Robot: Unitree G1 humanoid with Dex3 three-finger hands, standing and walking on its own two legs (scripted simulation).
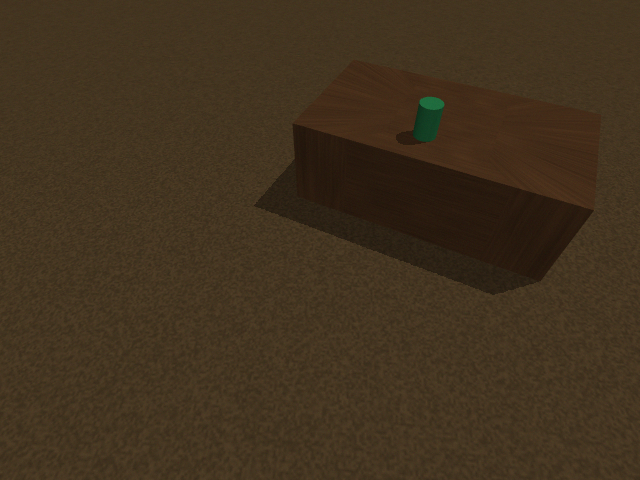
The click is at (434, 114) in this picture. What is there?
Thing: squat round
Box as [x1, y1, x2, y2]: [413, 97, 443, 141]
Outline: 435,97 424,97 419,101 413,130 414,137 419,140 429,141 435,137 443,108 443,102
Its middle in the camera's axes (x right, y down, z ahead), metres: +0.40 -0.45 +1.42
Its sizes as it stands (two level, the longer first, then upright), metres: 0.087 0.087 0.131
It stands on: a support 0.39 m high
